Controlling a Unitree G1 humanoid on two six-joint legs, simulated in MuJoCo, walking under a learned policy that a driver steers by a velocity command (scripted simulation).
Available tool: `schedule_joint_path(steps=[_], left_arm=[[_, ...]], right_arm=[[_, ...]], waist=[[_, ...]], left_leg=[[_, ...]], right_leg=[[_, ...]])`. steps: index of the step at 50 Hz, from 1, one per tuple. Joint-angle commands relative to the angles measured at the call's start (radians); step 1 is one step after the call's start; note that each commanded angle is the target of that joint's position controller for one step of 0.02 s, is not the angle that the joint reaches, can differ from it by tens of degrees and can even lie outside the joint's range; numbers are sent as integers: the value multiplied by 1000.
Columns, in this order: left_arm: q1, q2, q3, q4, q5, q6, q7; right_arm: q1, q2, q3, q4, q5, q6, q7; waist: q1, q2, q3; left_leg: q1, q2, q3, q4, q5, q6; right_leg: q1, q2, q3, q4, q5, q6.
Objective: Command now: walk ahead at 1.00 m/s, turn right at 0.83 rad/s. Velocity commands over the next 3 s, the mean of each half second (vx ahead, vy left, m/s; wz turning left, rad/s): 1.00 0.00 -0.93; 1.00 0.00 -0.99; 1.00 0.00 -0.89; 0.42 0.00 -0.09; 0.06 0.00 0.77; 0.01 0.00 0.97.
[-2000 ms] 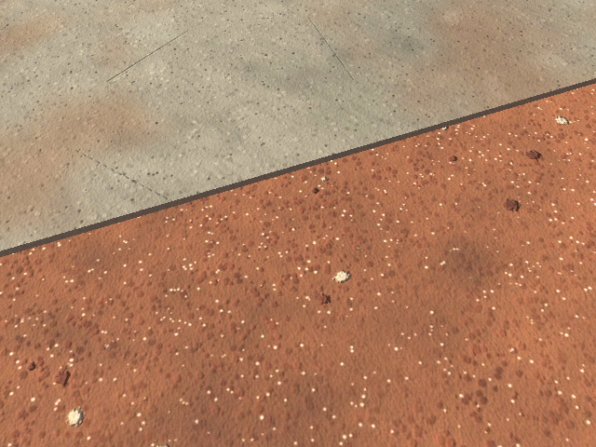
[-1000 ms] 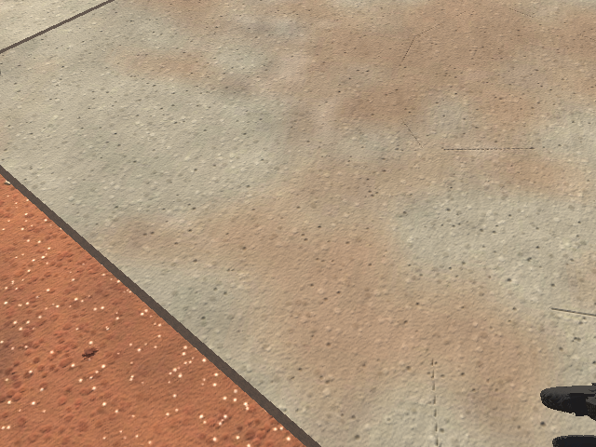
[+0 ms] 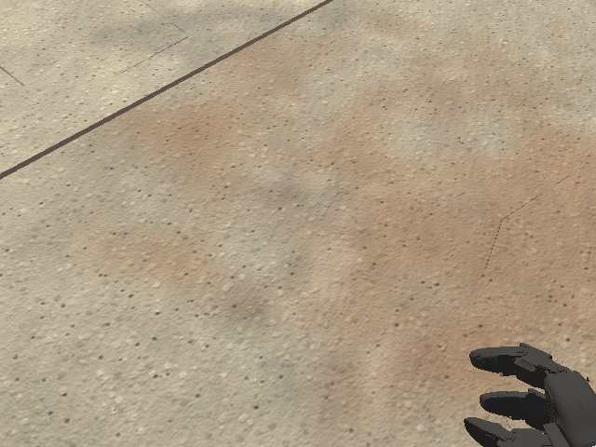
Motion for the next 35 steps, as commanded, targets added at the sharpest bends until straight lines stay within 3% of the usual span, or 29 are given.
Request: schedule_joint_path(steps=[1, 2, 3, 4, 5, 6, 8, 10, 14, 15, 16, 17, 19, 20, 21, 22, 23, 24, 25, 26, 27, 28, 30, 32, 35], left_arm=[[-116, 213, 50, -86, 9, -14, 5], [-139, 86, 14, -121, 16, -26, 9], [-33, -6, -17, -197, -35, -24, 7], [-110, 67, -16, -162, -7, -1, 18], [-197, 91, -10, -163, 13, 9, 10], [-242, 86, -10, -165, 19, 18, -3], [-284, 50, -17, -191, 39, 46, -29], [-344, 21, -28, -232, 37, 70, -42], [-475, 24, -49, -312, 35, 75, -65], [-508, 31, -53, -316, 34, 74, -71], [-542, 25, -61, -330, 34, 74, -78], [-563, 28, -63, -329, 32, 73, -81], [-529, 50, -58, -309, 32, 69, -76], [-456, 73, -50, -288, 32, 67, -70], [-313, 106, -33, -248, 31, 63, -60], [-102, 148, -7, -184, 31, 58, -45], [5, 188, 23, -127, 23, 57, -17], [-81, 272, 41, -136, 5, 71, 5], [-108, 350, 59, -191, 31, 85, 4], [-109, 297, 56, -198, 25, 85, 14], [-136, 244, 44, -178, 24, 76, 24], [-164, 216, 35, -164, 23, 60, 29], [-204, 175, 15, -164, 19, 28, 33], [-205, 167, 10, -159, 12, 4, 25], [-217, 175, 21, -159, 12, -10, 17]], right_arm=[[372, -217, -98, 49, -8, -16, -43], [602, -296, -126, 72, -33, -19, -65], [518, -377, -144, 65, -43, -7, -60], [413, -274, -137, 46, -36, 1, -56], [359, -183, -116, 43, -26, 0, -53], [352, -143, -107, 65, -28, -1, -47], [396, -113, -98, 121, -15, -13, -48], [422, -85, -93, 162, 10, -30, -36], [371, -107, -99, 183, 10, -48, -34], [379, -110, -99, 194, 10, -48, -35], [386, -134, -104, 200, 8, -49, -37], [402, -147, -106, 208, 8, -48, -39], [456, -203, -119, 212, 8, -35, -50], [456, -237, -128, 207, 6, -22, -59], [428, -267, -137, 196, 1, -3, -66], [378, -280, -142, 172, -2, 12, -66], [372, -252, -141, 167, -11, 22, -53], [371, -94, -100, 124, -30, 14, -38], [395, -147, -102, -2, -1, -8, -36], [308, -183, -97, -8, -10, -32, -36], [289, -184, -93, -1, -7, -41, -36], [271, -171, -89, 6, -20, -34, -40], [317, -159, -84, 22, -44, 12, -40], [240, -129, -76, -17, -41, 37, -34], [78, -69, -50, -80, -10, 36, -13]], waist=[[-290, 9, -188], [-363, 154, -343], [-227, 490, -449], [-227, 271, -277], [-235, 138, -153], [-225, 63, -76], [-191, 112, -11], [-169, 119, 11], [-125, 99, 69], [-130, 65, 92], [-129, 64, 116], [-131, 43, 124], [-107, 74, 72], [-56, 102, 19], [24, 116, -54], [118, 116, -142], [133, 15, -173], [12, -217, -95], [-29, -230, -323], [-12, -43, -236], [-66, 48, -68], [-116, 109, -1], [-192, 125, 46], [-195, 101, 81], [-153, 36, 95]], left_leg=[[684, -26, 44, 25, -175, 31], [909, 231, -229, -4, -568, 55], [1014, 446, -827, -269, -832, 154], [887, 396, -762, -295, -910, 167], [774, 343, -545, -258, -720, 154], [669, 296, -381, -257, -480, 141], [572, 236, -179, -270, -242, 111], [565, 224, -52, -291, -53, 92], [490, 167, 186, -372, 132, 71], [487, 134, 247, -390, 190, 60], [473, 137, 284, -408, 236, 56], [486, 123, 328, -395, 402, 41], [576, 136, 353, -261, 876, 25], [606, 159, 348, -142, 1032, 21], [588, 183, 336, 51, 1116, 28], [493, 199, 308, 321, 1072, 46], [288, 104, 306, 688, 470, 39], [-35, -68, 281, 1094, -463, 16], [-291, -106, 47, 1220, -477, -1], [-350, -42, -23, 1126, -388, 3], [-324, -7, -20, 1006, -336, 2], [-248, 21, -18, 922, -348, -10], [-113, 56, -20, 790, -399, -42], [-45, 73, 13, 606, -387, -63], [130, 39, 50, 289, -43, -56]], right_leg=[[-354, -88, 63, 441, 678, -56], [-512, -35, -10, 802, 281, -56], [-783, 29, -103, 1064, -94, -37], [-902, -66, -126, 1135, 8, -49], [-915, -108, -147, 1087, 86, -45], [-883, -141, -150, 1041, 120, -35], [-860, -182, -152, 1000, 125, -18], [-899, -198, -170, 983, 145, -12], [-857, -189, -236, 778, 344, -16], [-818, -168, -285, 694, 382, -27], [-766, -161, -318, 596, 408, -42], [-704, -128, -370, 525, 418, -63], [-579, -44, -439, 468, 377, -97], [-492, -14, -440, 457, 332, -115], [-338, 12, -424, 460, 286, -138], [-106, 21, -365, 423, 250, -177], [121, 0, -269, 348, 207, -208], [166, -166, 33, 351, 327, -250], [409, -320, 512, 116, 140, -440], [319, -348, 598, -36, 3, -403], [134, -323, 535, -75, 44, -365], [-23, -276, 452, -75, 153, -340], [-251, -207, 311, -79, 301, -323], [-403, -149, 226, -117, 322, -308], [-531, -59, 138, -139, 370, -234]])
Next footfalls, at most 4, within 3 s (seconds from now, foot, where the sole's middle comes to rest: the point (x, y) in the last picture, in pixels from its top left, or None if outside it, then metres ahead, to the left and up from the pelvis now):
0.02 left None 0.21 0.16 -0.76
0.46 right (391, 410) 0.58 -0.11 -0.76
0.86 left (426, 257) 1.02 -0.18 -0.76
1.32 right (594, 268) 1.05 -0.63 -0.76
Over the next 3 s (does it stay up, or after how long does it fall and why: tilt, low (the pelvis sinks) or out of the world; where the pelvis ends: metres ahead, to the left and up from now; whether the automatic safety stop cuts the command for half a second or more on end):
stays up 1.18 -0.99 0.01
